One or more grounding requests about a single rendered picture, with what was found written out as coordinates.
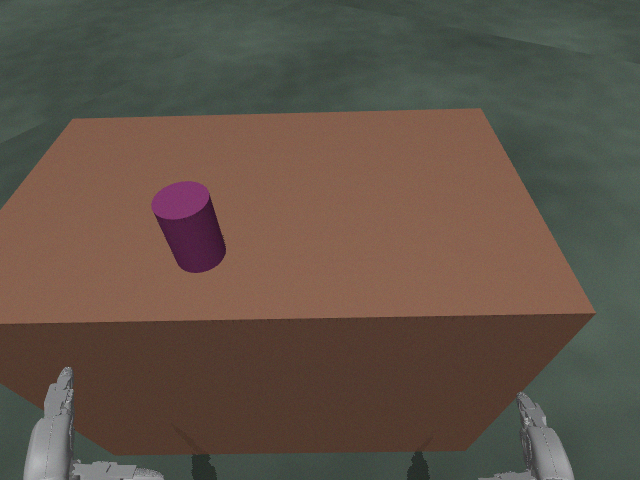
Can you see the left robot hand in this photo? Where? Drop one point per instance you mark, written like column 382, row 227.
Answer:
column 50, row 454

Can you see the can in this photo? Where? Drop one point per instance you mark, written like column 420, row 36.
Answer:
column 186, row 215

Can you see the right robot hand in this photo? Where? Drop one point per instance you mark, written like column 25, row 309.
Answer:
column 543, row 452

